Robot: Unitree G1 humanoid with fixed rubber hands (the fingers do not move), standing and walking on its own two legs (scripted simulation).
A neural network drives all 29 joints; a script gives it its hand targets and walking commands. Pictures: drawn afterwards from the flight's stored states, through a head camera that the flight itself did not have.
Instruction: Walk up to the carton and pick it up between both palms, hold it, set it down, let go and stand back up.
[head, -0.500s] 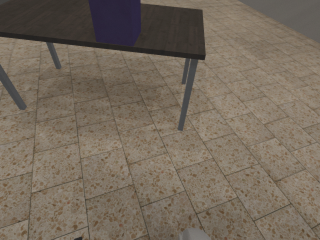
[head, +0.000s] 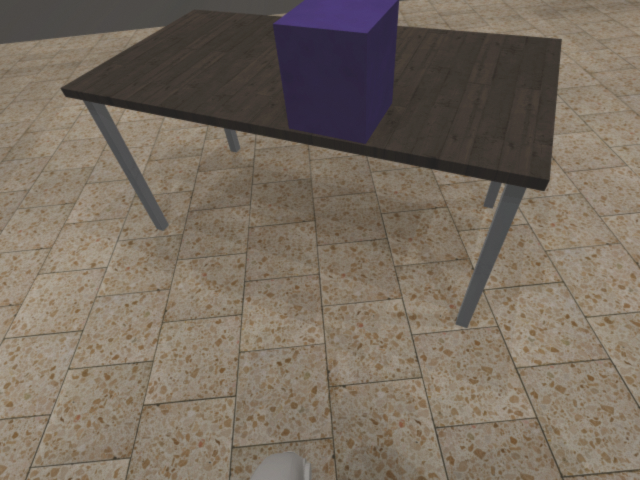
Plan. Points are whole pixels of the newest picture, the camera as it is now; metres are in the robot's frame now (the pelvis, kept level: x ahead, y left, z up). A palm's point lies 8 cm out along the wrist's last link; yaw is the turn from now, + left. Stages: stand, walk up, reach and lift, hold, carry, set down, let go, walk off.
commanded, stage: walk up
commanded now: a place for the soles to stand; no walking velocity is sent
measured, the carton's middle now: (339, 68) +0.98 -0.02 +0.06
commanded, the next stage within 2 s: none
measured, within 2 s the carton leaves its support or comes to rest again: neither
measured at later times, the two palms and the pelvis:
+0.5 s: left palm (148, 433) +0.23 +0.30 -0.13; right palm (467, 385) +0.28 -0.18 -0.11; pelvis +0.21 +0.05 +0.00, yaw +3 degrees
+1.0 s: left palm (195, 338) +0.37 +0.26 -0.12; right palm (447, 268) +0.51 -0.20 -0.13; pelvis +0.40 +0.03 +0.00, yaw +3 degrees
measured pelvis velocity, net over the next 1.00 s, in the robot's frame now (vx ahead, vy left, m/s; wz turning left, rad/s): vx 0.40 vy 0.03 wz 0.05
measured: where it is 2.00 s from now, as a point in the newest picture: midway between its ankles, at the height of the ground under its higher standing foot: (322, 398)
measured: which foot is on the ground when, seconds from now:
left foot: up 0.00-0.22, down 0.24-0.70, up 0.72-1.00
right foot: down 0.00-0.26, up 0.28-0.68, down 0.70-1.00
